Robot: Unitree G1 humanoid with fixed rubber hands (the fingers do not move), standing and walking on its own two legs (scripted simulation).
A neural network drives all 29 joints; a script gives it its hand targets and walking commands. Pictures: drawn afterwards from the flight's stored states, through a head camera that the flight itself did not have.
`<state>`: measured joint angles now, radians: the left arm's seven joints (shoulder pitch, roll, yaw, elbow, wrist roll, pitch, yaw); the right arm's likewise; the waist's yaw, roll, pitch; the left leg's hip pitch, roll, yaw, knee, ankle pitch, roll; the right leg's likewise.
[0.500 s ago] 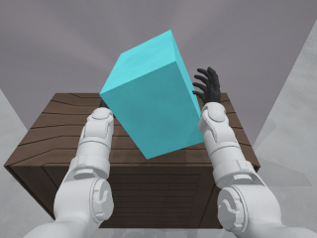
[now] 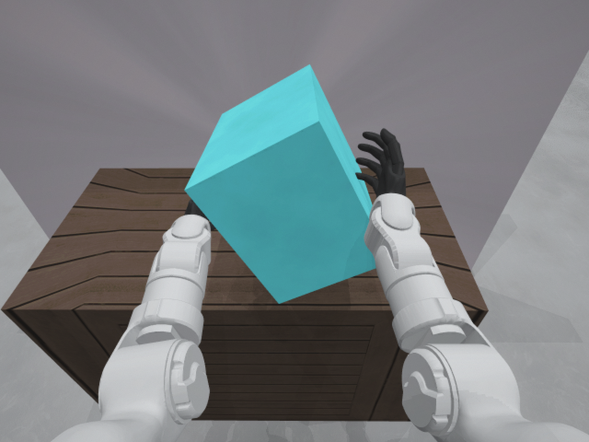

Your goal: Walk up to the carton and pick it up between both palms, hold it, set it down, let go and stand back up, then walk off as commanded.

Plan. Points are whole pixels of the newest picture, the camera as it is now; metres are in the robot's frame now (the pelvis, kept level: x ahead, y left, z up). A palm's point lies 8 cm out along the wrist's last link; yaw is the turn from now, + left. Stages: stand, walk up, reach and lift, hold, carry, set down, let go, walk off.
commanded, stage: set down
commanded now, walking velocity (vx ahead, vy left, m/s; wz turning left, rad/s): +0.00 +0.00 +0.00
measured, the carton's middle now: (295, 178) +0.49 +0.00 +0.12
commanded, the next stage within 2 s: none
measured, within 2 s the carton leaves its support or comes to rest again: neither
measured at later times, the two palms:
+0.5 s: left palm (199, 227) +0.41 +0.15 +0.10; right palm (381, 195) +0.40 -0.11 +0.16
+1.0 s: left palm (198, 224) +0.43 +0.16 +0.08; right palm (371, 196) +0.42 -0.11 +0.14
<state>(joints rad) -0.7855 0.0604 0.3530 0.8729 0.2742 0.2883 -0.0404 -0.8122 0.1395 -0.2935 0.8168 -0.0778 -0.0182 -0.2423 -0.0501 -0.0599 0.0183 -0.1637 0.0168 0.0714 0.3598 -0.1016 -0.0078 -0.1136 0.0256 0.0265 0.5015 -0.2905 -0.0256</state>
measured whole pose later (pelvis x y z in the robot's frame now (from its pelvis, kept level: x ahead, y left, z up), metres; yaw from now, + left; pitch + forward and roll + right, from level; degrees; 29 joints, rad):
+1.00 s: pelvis +0.04 +0.01 +0.00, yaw +0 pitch -2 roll +2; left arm -0.79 0.07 0.42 1.06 0.27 0.09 -0.07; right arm -0.80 0.20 -0.46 0.90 -0.26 -0.07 -0.23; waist -0.05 -0.07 0.00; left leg -0.17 0.00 0.07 0.36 -0.15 -0.01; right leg -0.11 0.01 0.03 0.48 -0.31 0.01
